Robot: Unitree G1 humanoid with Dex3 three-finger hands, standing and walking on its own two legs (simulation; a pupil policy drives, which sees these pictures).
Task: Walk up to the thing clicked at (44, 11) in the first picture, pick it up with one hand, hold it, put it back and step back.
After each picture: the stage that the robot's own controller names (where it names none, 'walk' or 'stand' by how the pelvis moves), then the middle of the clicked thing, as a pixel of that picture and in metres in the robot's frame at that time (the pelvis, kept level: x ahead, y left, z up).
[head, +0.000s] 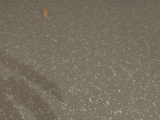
stand; (45, 13) +2.10 +0.51 -0.72
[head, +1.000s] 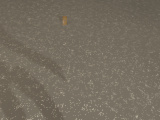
walk; (64, 20) +2.00 +0.16 -0.70
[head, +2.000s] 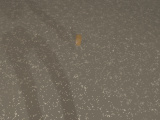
walk; (78, 40) +1.37 +0.02 -0.71
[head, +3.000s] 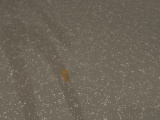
walk; (64, 75) +0.88 +0.10 -0.71
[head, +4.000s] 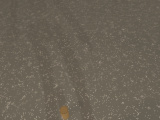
walk; (64, 112) +0.55 +0.19 -0.70
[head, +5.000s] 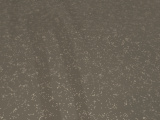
stand; out of the picture +0.37 +0.14 -0.71
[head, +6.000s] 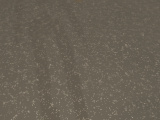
stand; out of the picture +0.37 +0.16 -0.72
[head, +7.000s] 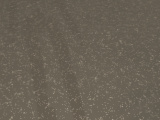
stand; out of the picture +0.35 +0.18 -0.73
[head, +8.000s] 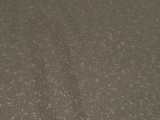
stand; out of the picture +0.35 +0.18 -0.73
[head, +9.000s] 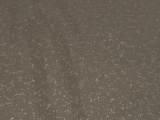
stand; out of the picture +0.35 +0.18 -0.73
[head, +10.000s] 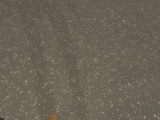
go down; out of the picture +0.37 +0.16 -0.69
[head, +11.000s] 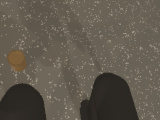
go down; (17, 61) +0.45 +0.18 -0.29
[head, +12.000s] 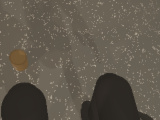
close in; (19, 60) +0.45 +0.18 -0.29
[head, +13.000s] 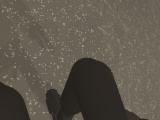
close in; out of the picture +0.45 +0.22 -0.23
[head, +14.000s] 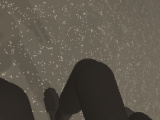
lift; out of the picture +0.43 +0.22 -0.24
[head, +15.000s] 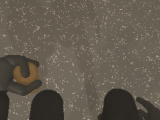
lift; (28, 79) +0.34 +0.19 -0.06
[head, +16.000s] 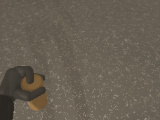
hold; (35, 92) +0.32 +0.16 +0.03
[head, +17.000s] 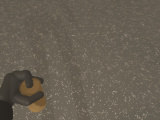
hold; (34, 95) +0.32 +0.17 +0.00
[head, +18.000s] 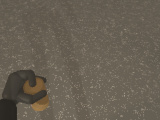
crouch; (37, 94) +0.32 +0.16 -0.02
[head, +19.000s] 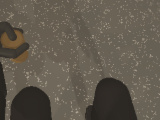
crouch; (16, 47) +0.47 +0.17 -0.10
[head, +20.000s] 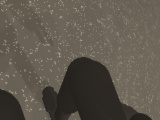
lower; out of the picture +0.45 +0.25 -0.24
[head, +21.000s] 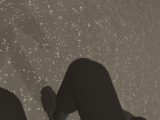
lower; out of the picture +0.45 +0.24 -0.25
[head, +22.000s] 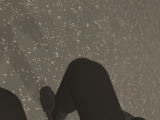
lower; out of the picture +0.45 +0.23 -0.25
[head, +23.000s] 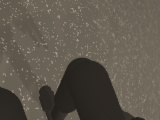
lower; out of the picture +0.45 +0.23 -0.25
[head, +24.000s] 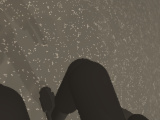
loosen; out of the picture +0.44 +0.21 -0.25
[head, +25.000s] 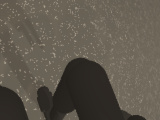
withdraw; out of the picture +0.44 +0.21 -0.25
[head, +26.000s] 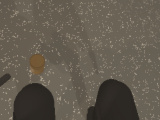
walk; (37, 64) +0.45 +0.15 -0.31
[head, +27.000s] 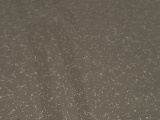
stand; out of the picture +0.37 +0.12 -0.65
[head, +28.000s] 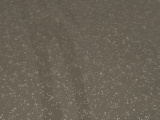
stand; out of the picture +0.38 +0.13 -0.66
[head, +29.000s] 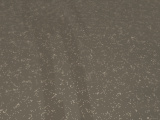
stand; out of the picture +0.38 +0.12 -0.68
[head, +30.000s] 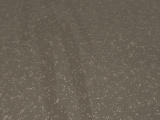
walk; out of the picture +0.39 +0.13 -0.72
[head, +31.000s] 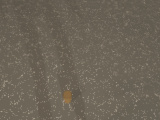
walk; (67, 97) +0.53 +0.07 -0.70
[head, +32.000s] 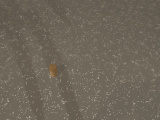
walk; (53, 70) +0.77 +0.21 -0.69
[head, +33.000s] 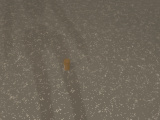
stand; (66, 64) +1.04 +0.15 -0.70
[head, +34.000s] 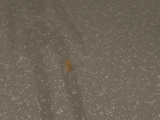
stand; (68, 65) +1.03 +0.13 -0.72
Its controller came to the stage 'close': yes
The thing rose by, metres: 0.72
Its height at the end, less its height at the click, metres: +0.00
